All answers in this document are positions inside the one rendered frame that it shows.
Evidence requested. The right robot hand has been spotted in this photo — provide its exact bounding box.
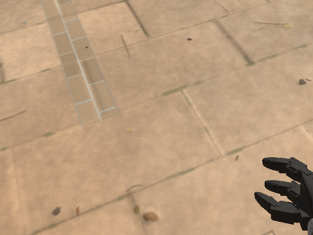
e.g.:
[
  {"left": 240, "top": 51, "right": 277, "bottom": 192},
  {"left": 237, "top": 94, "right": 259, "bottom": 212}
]
[{"left": 254, "top": 157, "right": 313, "bottom": 231}]

